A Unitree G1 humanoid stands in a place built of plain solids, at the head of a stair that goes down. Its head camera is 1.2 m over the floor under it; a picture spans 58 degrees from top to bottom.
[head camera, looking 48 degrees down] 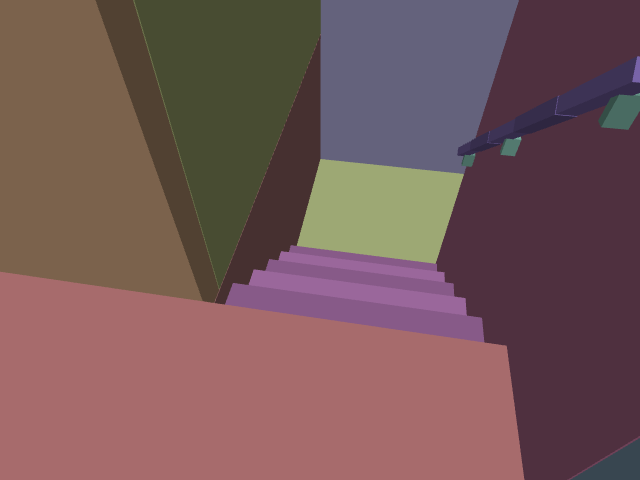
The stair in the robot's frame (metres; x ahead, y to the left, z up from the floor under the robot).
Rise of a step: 0.20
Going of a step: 0.23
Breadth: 0.97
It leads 9 degrees to the right of straight ahead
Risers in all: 6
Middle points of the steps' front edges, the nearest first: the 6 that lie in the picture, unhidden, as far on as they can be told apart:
0.72 -0.10 0.00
0.95 -0.13 -0.19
1.17 -0.17 -0.39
1.39 -0.20 -0.59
1.61 -0.24 -0.78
1.84 -0.28 -0.98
